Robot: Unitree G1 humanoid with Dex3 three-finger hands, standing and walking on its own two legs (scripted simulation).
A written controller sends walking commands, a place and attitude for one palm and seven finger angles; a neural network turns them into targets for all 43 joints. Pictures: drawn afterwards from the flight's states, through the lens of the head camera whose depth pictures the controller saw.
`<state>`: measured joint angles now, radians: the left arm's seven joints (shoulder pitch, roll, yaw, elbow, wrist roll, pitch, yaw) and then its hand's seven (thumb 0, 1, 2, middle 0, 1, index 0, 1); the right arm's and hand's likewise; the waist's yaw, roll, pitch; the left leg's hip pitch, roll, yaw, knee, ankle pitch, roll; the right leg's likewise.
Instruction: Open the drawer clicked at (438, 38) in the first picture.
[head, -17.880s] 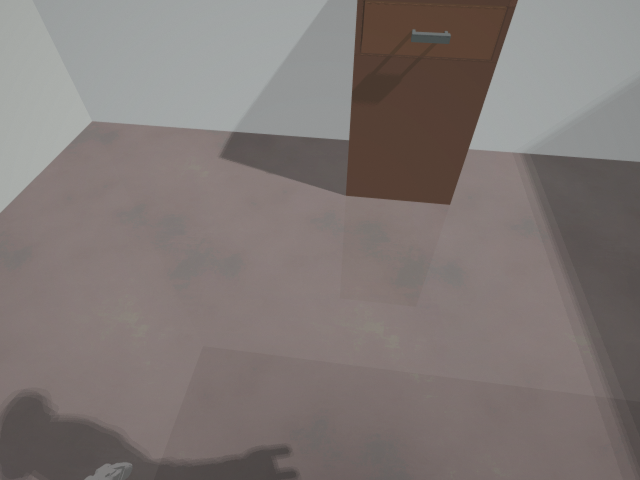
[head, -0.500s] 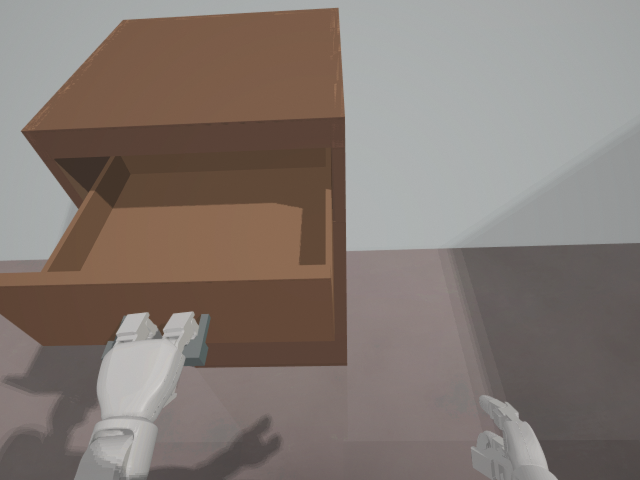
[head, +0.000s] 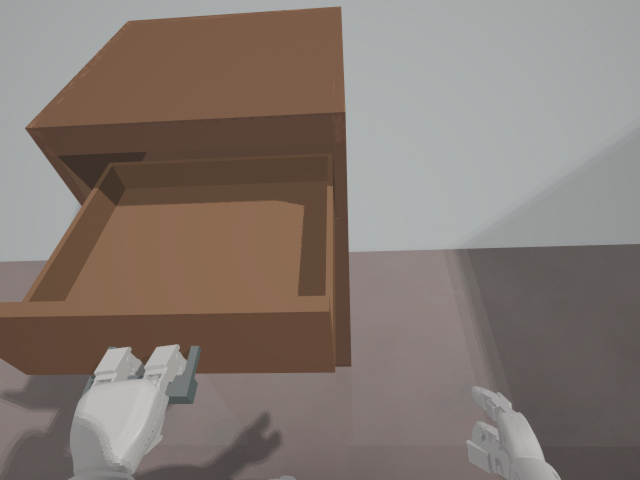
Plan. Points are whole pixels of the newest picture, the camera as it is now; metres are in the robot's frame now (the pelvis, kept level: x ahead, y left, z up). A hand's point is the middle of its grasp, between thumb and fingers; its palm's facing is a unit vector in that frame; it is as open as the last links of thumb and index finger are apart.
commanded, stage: pull the drawer open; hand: left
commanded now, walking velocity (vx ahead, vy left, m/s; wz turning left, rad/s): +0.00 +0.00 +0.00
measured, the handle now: (147, 371) +0.23 +0.24 +0.04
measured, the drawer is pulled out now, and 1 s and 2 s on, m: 0.30 0.30 0.30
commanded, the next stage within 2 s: open the thumb to release the handle in 0.36 s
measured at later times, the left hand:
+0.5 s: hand (146, 429) +0.18 +0.22 +0.02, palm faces +0.01 -0.09 -1.00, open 6.1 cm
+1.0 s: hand (138, 427) +0.18 +0.23 +0.02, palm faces +0.02 -0.11 -0.99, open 12.7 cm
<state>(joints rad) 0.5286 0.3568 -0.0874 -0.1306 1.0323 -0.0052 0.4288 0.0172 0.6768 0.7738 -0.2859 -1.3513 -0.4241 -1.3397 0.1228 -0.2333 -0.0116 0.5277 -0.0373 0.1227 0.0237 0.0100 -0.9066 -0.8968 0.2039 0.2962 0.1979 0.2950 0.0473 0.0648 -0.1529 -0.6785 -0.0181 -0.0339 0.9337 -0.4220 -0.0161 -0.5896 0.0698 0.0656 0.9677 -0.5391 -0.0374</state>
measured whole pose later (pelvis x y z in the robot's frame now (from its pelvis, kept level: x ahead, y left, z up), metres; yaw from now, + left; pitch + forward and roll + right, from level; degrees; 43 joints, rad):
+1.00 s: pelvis -0.01 +0.00 +0.00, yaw +1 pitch +9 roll +0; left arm 0.47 0.36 -0.07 -0.10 1.03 -0.01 0.39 0.00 -0.30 0.38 -0.30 -1.22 -0.33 -1.22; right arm 0.12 -0.23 0.00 0.52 -0.03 0.11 0.00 0.01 -0.91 -0.90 0.20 0.30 0.20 0.30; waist 0.06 0.07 -0.14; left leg -0.67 -0.02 -0.06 0.92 -0.40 -0.02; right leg -0.57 0.07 0.04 0.94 -0.52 -0.04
